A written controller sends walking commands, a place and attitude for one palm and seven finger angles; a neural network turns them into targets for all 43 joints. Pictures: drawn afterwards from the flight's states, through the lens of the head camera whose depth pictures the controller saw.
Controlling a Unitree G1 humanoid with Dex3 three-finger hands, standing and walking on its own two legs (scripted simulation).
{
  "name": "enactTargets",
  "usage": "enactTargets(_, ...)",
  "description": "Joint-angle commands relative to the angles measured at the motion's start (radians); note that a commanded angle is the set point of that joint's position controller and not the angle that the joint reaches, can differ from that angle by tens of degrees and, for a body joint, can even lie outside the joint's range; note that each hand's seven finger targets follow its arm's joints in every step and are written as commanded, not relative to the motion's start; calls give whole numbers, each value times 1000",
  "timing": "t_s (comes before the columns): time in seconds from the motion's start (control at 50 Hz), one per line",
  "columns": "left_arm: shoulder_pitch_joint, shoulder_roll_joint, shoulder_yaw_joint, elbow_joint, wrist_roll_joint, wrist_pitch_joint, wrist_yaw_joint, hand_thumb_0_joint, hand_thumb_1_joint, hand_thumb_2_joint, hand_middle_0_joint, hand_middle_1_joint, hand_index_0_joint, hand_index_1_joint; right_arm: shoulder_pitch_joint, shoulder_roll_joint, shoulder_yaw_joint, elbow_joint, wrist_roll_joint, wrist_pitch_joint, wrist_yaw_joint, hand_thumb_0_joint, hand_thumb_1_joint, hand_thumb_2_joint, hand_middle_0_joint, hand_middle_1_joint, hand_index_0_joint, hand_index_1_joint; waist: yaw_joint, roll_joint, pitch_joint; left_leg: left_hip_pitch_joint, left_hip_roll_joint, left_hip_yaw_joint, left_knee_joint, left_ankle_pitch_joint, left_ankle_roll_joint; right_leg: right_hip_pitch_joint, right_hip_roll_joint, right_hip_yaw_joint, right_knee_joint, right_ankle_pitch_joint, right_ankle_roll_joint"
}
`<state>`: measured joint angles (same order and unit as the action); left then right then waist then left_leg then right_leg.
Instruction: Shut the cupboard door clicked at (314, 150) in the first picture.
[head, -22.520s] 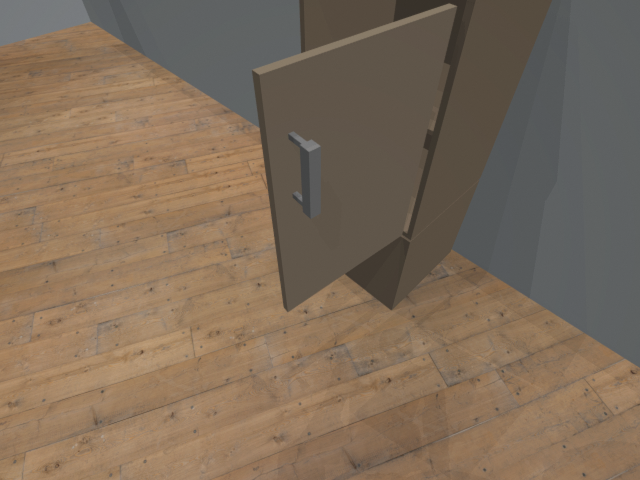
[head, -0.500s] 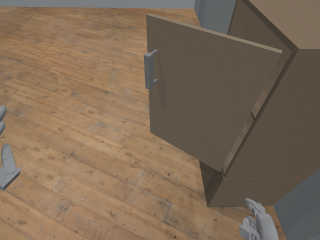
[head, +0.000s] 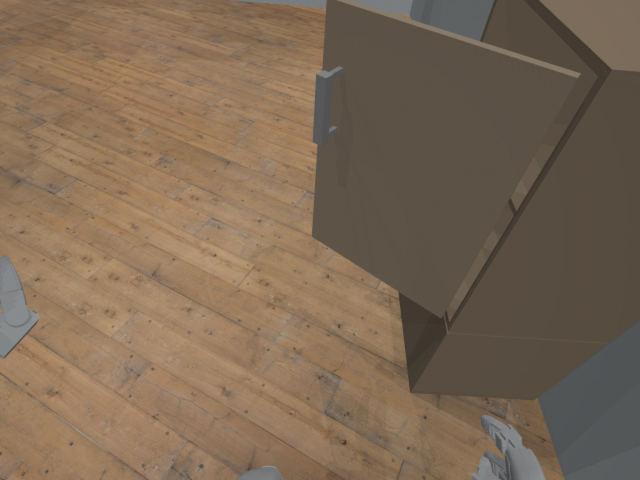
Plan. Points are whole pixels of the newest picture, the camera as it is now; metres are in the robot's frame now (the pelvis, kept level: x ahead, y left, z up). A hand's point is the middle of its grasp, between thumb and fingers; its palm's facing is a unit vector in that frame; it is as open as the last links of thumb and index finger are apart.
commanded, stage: step back with the hand held close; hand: left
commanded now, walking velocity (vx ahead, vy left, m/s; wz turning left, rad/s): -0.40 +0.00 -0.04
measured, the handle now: (328, 106) +0.74 +0.03 +0.10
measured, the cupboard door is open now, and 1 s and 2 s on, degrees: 54 54 54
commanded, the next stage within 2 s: stop stepping back and stand still in 0.40 s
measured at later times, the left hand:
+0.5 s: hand out of the picture +0.12 +0.25 +0.18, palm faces +0.40 -0.84 -0.37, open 7.4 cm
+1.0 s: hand out of the picture +0.08 +0.27 +0.18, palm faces +0.25 -0.90 -0.36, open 7.4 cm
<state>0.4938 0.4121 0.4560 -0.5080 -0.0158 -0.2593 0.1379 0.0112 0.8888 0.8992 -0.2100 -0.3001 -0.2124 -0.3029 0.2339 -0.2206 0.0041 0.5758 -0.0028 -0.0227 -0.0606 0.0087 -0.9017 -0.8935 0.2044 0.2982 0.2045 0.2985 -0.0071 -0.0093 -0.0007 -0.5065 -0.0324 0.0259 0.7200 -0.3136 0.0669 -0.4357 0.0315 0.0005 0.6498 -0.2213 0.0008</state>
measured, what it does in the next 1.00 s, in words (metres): walks backwards: right foot, then left foot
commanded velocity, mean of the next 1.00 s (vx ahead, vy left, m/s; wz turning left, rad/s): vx -0.09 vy -0.03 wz -0.04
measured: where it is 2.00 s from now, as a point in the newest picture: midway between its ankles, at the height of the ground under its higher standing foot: outside the picture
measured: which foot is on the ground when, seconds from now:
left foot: down 0.00-0.64, up 0.66-0.80, down 0.82-1.00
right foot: down 0.00-0.16, up 0.18-0.42, down 0.44-0.84, up 0.86-1.00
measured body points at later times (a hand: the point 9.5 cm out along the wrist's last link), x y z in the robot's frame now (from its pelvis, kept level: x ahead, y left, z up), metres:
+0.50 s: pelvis -0.10 -0.01 +0.00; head -0.06 +0.03 +0.45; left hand +0.09 +0.29 +0.20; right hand +0.10 -0.22 -0.07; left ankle +0.10 +0.08 -0.71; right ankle -0.24 -0.14 -0.72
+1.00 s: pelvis -0.16 +0.04 +0.02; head -0.14 +0.10 +0.46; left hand +0.06 +0.31 +0.20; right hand -0.05 -0.19 -0.05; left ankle -0.05 +0.12 -0.71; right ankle -0.20 -0.07 -0.68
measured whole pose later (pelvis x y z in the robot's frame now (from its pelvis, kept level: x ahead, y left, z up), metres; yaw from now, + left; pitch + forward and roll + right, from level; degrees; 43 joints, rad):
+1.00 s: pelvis -0.16 +0.04 +0.02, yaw -5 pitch -1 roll -2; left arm 0.54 0.44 0.42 -0.62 -0.07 -0.17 0.15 0.02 0.90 0.90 -0.20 -0.30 -0.20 -0.30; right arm 0.23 -0.12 0.03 0.63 -0.01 -0.15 -0.03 0.01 -0.91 -0.89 0.20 0.30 0.20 0.30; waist -0.07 -0.10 0.05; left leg -0.38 0.03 0.08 0.49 -0.11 0.04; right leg -0.35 0.06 0.00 0.86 -0.46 0.00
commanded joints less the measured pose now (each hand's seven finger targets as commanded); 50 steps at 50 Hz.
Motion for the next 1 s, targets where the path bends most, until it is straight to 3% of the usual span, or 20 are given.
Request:
enactTargets(0.0,-50,222,124,-232,-16,-69,38,0,900,900,-200,-300,-200,-300,-94,-119,-60,-143,2,-47,2,0,-900,-900,200,300,200,300,-10,-77,-96,6,69,-137,-63,-161,-29,16,-248,321,-266,-201,-113)
enactTargets(0.08,10,236,150,-263,-21,-80,51,0,900,900,-200,-300,-200,-300,-99,-126,-61,-146,7,-52,-7,0,-900,-900,200,300,200,300,-15,50,-130,19,120,-183,-220,-162,-2,45,-137,168,-160,-154,-54)
enactTargets(0.14,3,233,197,-263,-7,-94,42,0,900,900,-200,-300,-200,-300,-132,-155,-71,-155,3,-82,-21,0,-900,-900,200,300,200,300,9,298,-136,-358,330,-385,-546,-482,86,396,50,22,248,-73,14)
enactTargets(0.18,-26,235,200,-269,-10,-94,32,0,900,900,-200,-300,-200,-300,-120,-145,-80,-133,-8,-99,-20,0,-900,-900,200,300,200,300,4,268,-145,-328,375,-398,-588,-433,86,383,66,27,374,-150,16)
enactTargets(0.34,-32,159,69,-210,-64,-87,3,0,900,900,-200,-300,-200,-300,-102,-117,-65,-52,-7,-148,4,0,-900,-900,200,300,200,300,10,187,-162,212,298,-224,-518,-126,-61,160,38,-24,-205,-291,-15)
enactTargets(0.42,-159,235,90,-294,-49,-106,12,0,900,900,-200,-300,-200,-300,-116,-88,-57,-25,-3,-145,-3,0,-900,-900,200,300,200,300,17,34,-267,490,178,-4,-171,367,-90,38,-142,128,-358,130,-40)
enactTargets(0.48,-220,253,92,-375,-48,-107,3,0,900,900,-200,-300,-200,-300,-123,-84,-79,-44,22,-158,-21,0,-900,-900,200,300,200,300,-19,-19,-392,684,162,6,-174,683,-54,48,-47,4,-181,413,66)
enactTargets(0.5,-167,273,128,-360,-53,-90,0,0,900,900,-200,-300,-200,-300,-140,-97,-77,-84,28,-154,-21,0,-900,-900,200,300,200,300,-6,56,-394,707,182,-5,-183,648,-30,37,-22,-9,-122,317,76)
enactTargets(0.54,2,279,189,-296,-75,-60,-8,0,900,900,-200,-300,-200,-300,-179,-91,-55,-126,16,-126,-11,0,-900,-900,200,300,200,300,18,210,-288,491,197,-57,-331,178,-29,77,15,-41,-182,-169,29)
enactTargets(0.58,97,273,213,-221,-86,-26,-8,0,900,900,-200,-300,-200,-300,-184,-78,-38,-148,12,-87,-13,0,-900,-900,200,300,200,300,4,218,-106,289,102,15,-270,-131,-119,25,-47,17,-346,-464,-77)
enactTargets(0.6,87,286,209,-194,-83,-21,-4,0,900,900,-200,-300,-200,-300,-171,-78,-41,-134,12,-65,-18,0,-900,-900,200,300,200,300,-10,47,-20,324,42,44,22,-86,-143,-197,-184,182,-471,-644,-137)
enactTargets(0.62,61,291,192,-182,-79,-12,7,0,900,900,-200,-300,-200,-300,-162,-80,-48,-109,11,-48,-24,0,-900,-900,200,300,200,300,-9,-112,80,283,31,-58,330,-79,-133,-398,-350,382,-576,-747,-200)
enactTargets(0.64,24,290,186,-184,-66,-10,18,0,900,900,-200,-300,-200,-300,-155,-84,-49,-87,5,-40,-25,0,-900,-900,200,300,200,300,-11,-162,169,145,56,-110,486,-63,-121,-416,-408,395,-592,-705,-240)
enactTargets(0.66,-15,298,210,-161,-59,-5,27,0,900,900,-200,-300,-200,-300,-142,-97,-49,-77,3,-45,-22,0,-900,-900,200,300,200,300,-13,-145,172,47,80,-129,512,-47,-111,-348,-397,385,-577,-615,-246)
enactTargets(0.68,-51,247,148,-111,-51,0,27,0,900,900,-200,-300,-200,-300,-111,-83,-31,-67,6,-47,-22,0,-900,-900,200,300,200,300,-24,-125,195,-44,118,-119,424,-24,-94,-200,-347,247,-515,-455,-203)
enactTargets(0.76,-381,157,-41,2,-11,19,30,0,900,900,-200,-300,-200,-300,-103,-134,-50,-44,23,-98,-37,0,-900,-900,200,300,200,300,-43,-39,203,190,89,-1,-84,70,-73,-30,-201,-12,-243,-94,-74)
enactTargets(0.78,-373,150,-48,25,-10,28,34,0,900,900,-200,-300,-200,-300,-70,-147,-57,-43,26,-111,-44,0,-900,-900,200,300,200,300,-37,68,137,273,76,-34,-184,125,-64,3,-148,-31,-105,-25,-48)
enactTargets(0.82,-357,168,-37,-178,-14,10,42,0,900,900,-200,-300,-200,-300,-80,-166,-65,-97,23,-145,-44,0,-900,-900,200,300,200,300,-5,364,-34,373,270,-360,-376,237,7,19,-10,-25,118,-236,-1)
enactTargets(0.88,-141,239,70,-443,-44,-33,27,0,900,900,-200,-300,-200,-300,-79,-108,-56,-94,-3,-185,-1,0,-900,-900,200,300,200,300,-9,237,-234,411,304,-494,-524,-25,-73,55,18,52,298,-308,1)
enactTargets(0.98,227,283,193,-497,-63,-20,26,0,900,900,-200,-300,-200,-300,-112,-82,-35,-104,-15,-148,29,0,-900,-900,200,300,200,300,17,306,-231,248,260,-209,-586,-236,-61,162,36,-61,190,-193,-6)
